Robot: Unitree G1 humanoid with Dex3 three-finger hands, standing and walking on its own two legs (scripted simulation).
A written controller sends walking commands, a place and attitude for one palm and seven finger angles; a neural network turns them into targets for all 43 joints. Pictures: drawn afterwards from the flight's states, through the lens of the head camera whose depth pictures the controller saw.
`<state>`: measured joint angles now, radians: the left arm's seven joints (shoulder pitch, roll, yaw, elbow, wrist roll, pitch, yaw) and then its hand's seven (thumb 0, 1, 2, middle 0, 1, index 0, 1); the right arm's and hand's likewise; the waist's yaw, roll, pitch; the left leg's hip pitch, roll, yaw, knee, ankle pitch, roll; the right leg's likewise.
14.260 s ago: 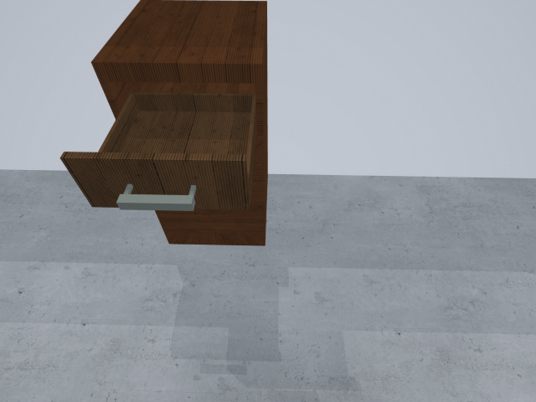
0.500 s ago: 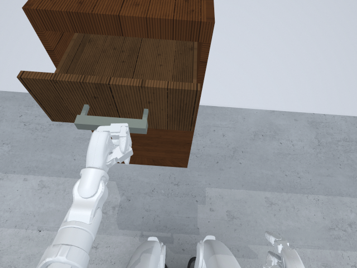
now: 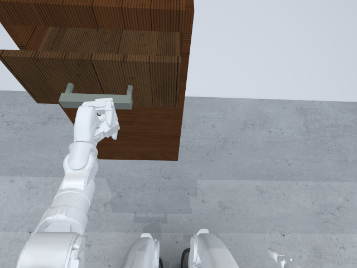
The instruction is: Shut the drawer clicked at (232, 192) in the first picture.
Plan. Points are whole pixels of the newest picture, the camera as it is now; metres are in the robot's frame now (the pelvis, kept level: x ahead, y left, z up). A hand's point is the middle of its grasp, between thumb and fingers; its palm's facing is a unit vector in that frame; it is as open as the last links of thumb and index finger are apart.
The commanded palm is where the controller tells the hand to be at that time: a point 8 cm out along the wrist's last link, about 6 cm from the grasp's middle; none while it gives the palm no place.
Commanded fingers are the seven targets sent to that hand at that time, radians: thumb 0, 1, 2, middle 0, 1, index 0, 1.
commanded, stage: push the drawer shut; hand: left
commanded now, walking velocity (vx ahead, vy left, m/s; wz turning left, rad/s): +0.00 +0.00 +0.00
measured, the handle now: (98, 94) +0.50 +0.19 +0.04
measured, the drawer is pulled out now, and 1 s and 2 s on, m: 0.10 0.00 0.00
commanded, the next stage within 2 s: pull the fist back off the drawer in 1.16 s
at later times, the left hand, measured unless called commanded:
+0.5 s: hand (115, 101) +0.49 +0.14 +0.04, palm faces -0.04 -1.00 -0.04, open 3.0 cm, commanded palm +0.49 +0.19 +0.04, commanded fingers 0.00 0.90 0.90 -1.40 -1.60 -1.40 -1.60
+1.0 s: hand (116, 88) +0.53 +0.15 +0.03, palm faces -0.02 -1.00 -0.04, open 2.7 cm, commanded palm +0.56 +0.17 +0.04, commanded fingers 0.00 0.90 0.90 -1.40 -1.60 -1.40 -1.60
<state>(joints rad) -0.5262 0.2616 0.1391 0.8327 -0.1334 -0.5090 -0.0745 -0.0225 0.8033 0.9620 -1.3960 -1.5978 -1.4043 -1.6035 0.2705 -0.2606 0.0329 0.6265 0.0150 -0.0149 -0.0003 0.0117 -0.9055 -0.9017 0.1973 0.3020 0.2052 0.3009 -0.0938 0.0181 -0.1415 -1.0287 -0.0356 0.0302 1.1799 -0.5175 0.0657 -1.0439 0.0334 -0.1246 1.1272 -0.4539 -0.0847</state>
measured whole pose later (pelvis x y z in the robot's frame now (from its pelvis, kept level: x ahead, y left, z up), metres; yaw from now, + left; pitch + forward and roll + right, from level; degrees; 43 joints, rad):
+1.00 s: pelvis -0.01 +0.02 -0.02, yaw -1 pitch +27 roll -5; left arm -1.02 0.44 0.27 1.28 -0.02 -0.51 -0.06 -0.10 0.60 0.97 -1.39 -1.60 -1.40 -1.60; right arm 0.38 -0.27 0.06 0.66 -0.04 0.03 0.03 0.01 -0.90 -0.90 0.20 0.30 0.21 0.30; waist -0.22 0.04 -0.14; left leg -1.23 -0.03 0.01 1.27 -0.52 0.09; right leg -1.21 0.03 -0.16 1.16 -0.44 -0.06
